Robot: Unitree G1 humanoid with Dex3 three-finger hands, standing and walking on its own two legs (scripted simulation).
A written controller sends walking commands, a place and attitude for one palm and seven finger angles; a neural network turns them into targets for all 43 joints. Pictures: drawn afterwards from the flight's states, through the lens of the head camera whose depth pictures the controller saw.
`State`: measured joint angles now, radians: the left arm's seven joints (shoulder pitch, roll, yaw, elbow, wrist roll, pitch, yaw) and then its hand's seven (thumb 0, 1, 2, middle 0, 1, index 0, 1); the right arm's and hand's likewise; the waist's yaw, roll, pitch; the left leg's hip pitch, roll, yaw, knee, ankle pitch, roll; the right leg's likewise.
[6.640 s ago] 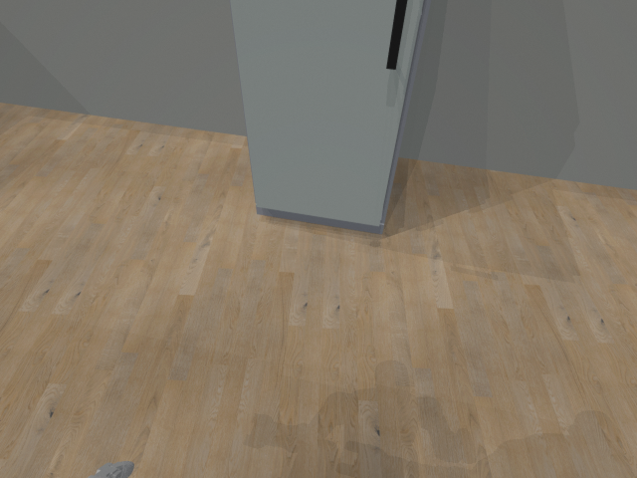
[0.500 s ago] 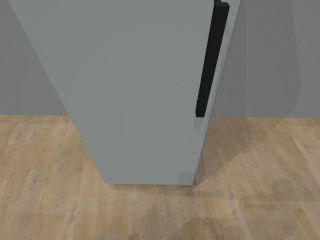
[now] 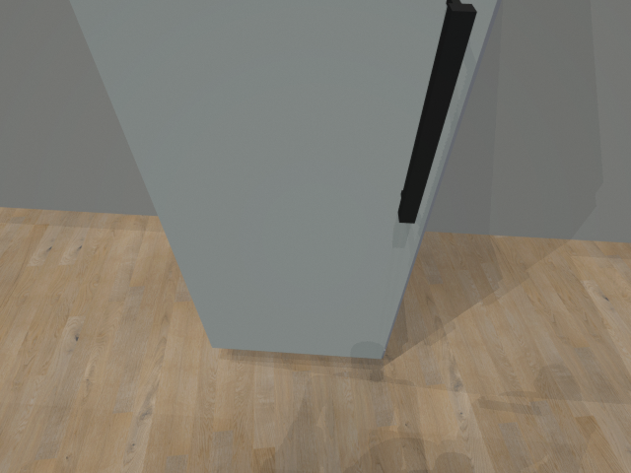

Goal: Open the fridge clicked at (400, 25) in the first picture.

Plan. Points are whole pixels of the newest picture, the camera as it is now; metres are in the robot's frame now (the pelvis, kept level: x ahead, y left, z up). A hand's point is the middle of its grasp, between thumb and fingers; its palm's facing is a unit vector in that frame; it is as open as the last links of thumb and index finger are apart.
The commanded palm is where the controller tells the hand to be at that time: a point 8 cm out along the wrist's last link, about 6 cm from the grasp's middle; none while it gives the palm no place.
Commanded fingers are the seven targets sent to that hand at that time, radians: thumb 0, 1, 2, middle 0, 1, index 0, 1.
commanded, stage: come to a stop and stand still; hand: right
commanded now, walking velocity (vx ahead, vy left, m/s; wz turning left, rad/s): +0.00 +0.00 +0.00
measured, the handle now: (425, 126) +0.56 -0.12 +0.17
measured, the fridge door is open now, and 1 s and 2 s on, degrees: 0 0 0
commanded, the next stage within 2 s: look again from close up in 0.32 s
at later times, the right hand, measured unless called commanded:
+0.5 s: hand out of the picture +0.05 -0.24 -0.16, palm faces +0.04 +0.96 -0.29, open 7.4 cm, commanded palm none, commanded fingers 0.00 -0.90 -0.90 0.20 0.30 0.20 0.30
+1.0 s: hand out of the picture -0.01 -0.25 -0.17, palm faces +0.01 +0.95 -0.31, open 7.4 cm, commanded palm none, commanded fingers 0.00 -0.90 -0.90 0.20 0.30 0.20 0.30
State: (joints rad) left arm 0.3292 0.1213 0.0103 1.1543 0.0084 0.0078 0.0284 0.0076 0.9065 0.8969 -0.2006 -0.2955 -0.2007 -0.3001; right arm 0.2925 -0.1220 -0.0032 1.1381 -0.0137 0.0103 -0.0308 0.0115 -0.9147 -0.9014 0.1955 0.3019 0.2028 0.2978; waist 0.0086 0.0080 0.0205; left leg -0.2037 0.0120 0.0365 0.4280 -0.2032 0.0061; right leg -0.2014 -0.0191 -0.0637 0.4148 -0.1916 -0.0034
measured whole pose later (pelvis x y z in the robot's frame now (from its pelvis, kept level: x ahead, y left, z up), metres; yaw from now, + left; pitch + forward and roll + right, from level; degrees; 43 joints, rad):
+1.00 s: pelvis -0.03 -0.02 +0.00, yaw -2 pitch -3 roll +0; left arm 0.24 0.30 0.01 1.06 0.01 0.00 -0.01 0.01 0.90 0.90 -0.20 -0.30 -0.20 -0.30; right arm 0.28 -0.30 0.01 1.05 -0.02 0.00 -0.01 0.01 -0.91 -0.90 0.20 0.30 0.20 0.30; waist 0.00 -0.01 0.02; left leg -0.21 0.04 0.07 0.42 -0.16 -0.02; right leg -0.24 0.01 -0.03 0.43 -0.15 -0.03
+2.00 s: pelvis -0.01 -0.01 +0.00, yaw -2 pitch -2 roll +0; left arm 0.23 0.23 0.00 1.11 0.00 0.00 0.00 0.01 0.90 0.90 -0.20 -0.30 -0.20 -0.30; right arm 0.27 -0.23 0.01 1.09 -0.02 0.00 -0.02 0.01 -0.91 -0.90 0.20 0.30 0.20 0.30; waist 0.00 0.00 0.03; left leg -0.16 0.04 0.06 0.38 -0.17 -0.01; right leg -0.18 0.01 -0.04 0.38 -0.16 -0.02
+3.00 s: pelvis +0.01 -0.01 +0.00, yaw -2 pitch -2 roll +0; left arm 0.23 0.22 0.00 1.13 0.00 -0.01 0.01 0.01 0.90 0.90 -0.20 -0.30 -0.20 -0.30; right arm 0.26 -0.22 0.00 1.10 -0.02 -0.01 -0.02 0.01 -0.91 -0.90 0.20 0.30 0.20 0.30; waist 0.00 0.00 0.03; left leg -0.14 0.02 0.06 0.37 -0.19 -0.01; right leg -0.16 0.00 -0.04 0.38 -0.18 -0.01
